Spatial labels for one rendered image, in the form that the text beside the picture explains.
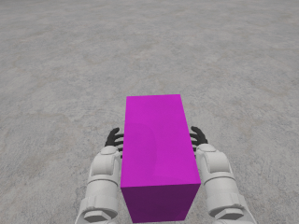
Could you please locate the carton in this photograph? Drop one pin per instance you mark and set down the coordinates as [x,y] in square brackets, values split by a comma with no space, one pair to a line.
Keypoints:
[159,173]

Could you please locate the left robot hand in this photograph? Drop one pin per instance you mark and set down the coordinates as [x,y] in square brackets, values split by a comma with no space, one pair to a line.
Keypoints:
[112,137]

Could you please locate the robot left forearm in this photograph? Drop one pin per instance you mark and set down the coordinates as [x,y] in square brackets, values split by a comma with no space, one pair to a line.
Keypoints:
[100,202]

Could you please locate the right robot hand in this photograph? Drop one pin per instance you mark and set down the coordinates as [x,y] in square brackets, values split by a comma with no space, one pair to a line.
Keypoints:
[200,137]

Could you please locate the robot right forearm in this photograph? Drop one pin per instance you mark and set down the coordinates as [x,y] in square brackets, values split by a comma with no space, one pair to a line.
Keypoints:
[223,198]

